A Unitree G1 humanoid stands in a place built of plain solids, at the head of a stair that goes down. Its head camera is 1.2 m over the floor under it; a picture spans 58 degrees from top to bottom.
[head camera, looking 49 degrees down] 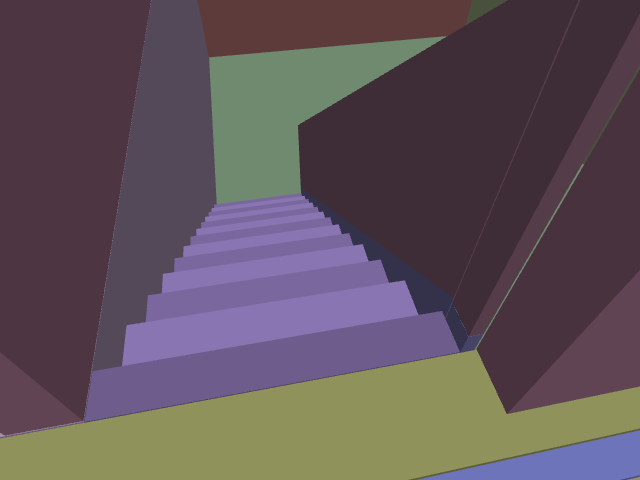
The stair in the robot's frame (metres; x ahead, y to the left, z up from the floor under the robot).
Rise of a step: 0.21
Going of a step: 0.28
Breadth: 1.08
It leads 11 degrees to the left of straight ahead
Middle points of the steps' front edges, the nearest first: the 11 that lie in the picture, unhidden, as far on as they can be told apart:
0.64 0.13 0.00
0.91 0.19 -0.21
1.18 0.24 -0.41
1.45 0.29 -0.62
1.72 0.34 -0.83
1.99 0.40 -1.04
2.26 0.45 -1.25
2.53 0.50 -1.45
2.80 0.55 -1.66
3.07 0.60 -1.87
3.34 0.66 -2.08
